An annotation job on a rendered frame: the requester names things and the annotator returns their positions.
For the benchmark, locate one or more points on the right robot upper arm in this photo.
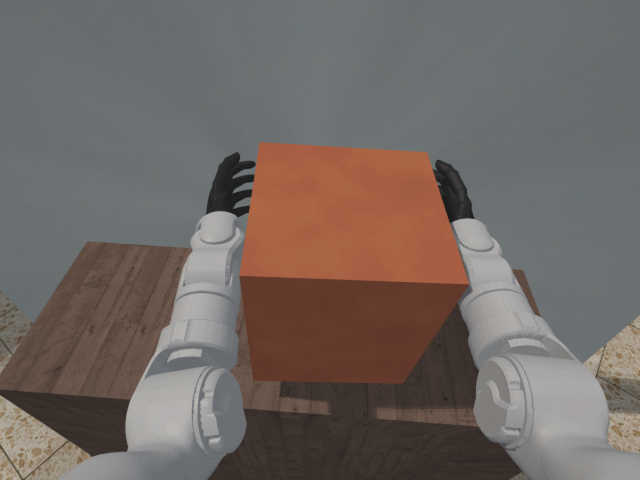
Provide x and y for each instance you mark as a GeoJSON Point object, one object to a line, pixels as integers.
{"type": "Point", "coordinates": [550, 416]}

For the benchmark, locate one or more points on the robot right hand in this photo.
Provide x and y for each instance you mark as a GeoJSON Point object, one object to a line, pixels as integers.
{"type": "Point", "coordinates": [453, 192]}

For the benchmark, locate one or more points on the carton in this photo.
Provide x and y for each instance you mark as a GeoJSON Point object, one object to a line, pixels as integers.
{"type": "Point", "coordinates": [349, 266]}

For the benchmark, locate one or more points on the robot left forearm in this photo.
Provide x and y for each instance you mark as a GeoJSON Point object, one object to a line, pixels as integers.
{"type": "Point", "coordinates": [202, 329]}

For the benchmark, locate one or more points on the robot right forearm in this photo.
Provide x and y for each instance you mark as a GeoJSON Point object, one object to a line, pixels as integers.
{"type": "Point", "coordinates": [494, 307]}

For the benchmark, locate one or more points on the pedestal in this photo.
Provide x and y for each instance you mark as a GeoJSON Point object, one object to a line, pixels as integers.
{"type": "Point", "coordinates": [81, 361]}

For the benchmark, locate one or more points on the robot left hand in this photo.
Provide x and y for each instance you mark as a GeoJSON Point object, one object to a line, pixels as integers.
{"type": "Point", "coordinates": [221, 197]}

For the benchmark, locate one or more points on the left robot upper arm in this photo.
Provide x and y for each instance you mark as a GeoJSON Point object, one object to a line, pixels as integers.
{"type": "Point", "coordinates": [180, 425]}

